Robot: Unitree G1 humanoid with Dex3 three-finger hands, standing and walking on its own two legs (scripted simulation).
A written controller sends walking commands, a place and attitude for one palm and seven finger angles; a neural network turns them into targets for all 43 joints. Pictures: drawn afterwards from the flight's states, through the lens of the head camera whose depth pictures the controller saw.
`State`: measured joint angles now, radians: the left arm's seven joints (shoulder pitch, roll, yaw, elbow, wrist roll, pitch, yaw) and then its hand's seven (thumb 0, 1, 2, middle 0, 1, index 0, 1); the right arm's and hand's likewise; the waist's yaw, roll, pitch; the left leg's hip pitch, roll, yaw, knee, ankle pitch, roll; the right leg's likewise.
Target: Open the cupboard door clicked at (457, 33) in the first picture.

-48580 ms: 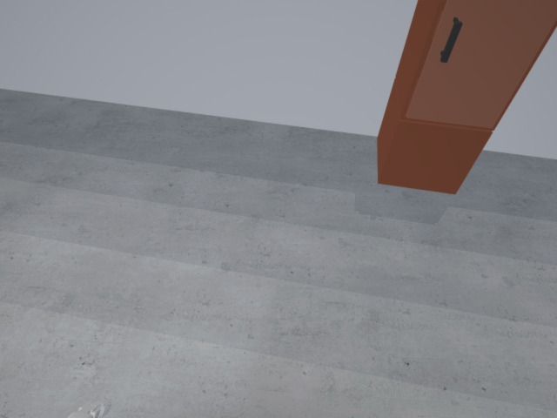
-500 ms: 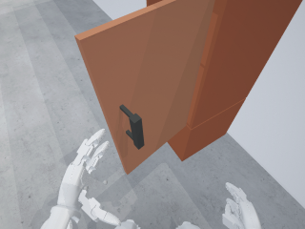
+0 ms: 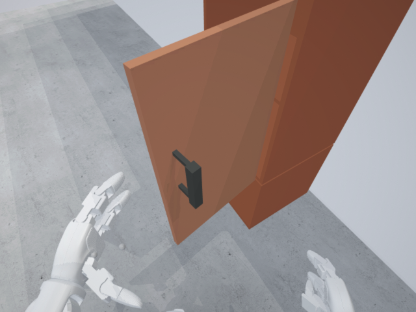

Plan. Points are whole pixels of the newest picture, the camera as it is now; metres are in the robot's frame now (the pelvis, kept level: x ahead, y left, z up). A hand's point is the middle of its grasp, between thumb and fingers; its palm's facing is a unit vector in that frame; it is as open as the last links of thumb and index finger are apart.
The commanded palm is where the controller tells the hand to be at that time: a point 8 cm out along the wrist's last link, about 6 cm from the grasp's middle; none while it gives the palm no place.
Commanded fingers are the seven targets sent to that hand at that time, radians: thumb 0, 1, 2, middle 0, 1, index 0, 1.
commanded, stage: draw the hand back to the body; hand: left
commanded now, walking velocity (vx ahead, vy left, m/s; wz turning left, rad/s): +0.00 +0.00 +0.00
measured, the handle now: (187, 180) +0.36 +0.06 +0.05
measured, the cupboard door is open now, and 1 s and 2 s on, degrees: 100 100 100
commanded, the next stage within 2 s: step back with the hand held close in 1.28 s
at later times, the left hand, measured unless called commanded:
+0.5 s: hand (59, 235) +0.20 +0.21 +0.15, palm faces +0.27 -0.89 -0.36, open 13.9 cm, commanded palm +0.16 +0.26 +0.18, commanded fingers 0.00 0.23 0.62 -0.18 -0.30 -0.18 -0.30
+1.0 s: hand out of the picture +0.22 +0.26 +0.23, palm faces +0.46 -0.79 -0.41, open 8.2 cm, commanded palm +0.16 +0.30 +0.23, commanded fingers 0.00 0.90 0.90 -0.20 -0.30 -0.20 -0.30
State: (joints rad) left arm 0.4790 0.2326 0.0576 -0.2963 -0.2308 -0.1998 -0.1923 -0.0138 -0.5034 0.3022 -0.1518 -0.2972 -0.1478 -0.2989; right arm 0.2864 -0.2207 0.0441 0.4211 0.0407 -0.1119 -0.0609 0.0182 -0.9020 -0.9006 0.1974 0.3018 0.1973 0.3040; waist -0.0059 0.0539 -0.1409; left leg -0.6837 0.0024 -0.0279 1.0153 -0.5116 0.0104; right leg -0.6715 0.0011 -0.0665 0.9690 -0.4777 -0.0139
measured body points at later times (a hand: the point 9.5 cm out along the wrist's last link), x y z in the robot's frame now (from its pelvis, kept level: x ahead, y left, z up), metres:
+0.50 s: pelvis +0.01 +0.00 +0.04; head +0.00 -0.01 +0.49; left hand +0.18 +0.26 +0.17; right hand +0.19 -0.21 -0.03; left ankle +0.00 +0.11 -0.68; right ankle +0.00 -0.11 -0.68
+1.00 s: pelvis +0.02 +0.00 +0.06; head +0.01 -0.02 +0.51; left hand +0.19 +0.30 +0.25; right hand +0.21 -0.22 -0.02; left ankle +0.00 +0.11 -0.68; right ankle +0.00 -0.11 -0.68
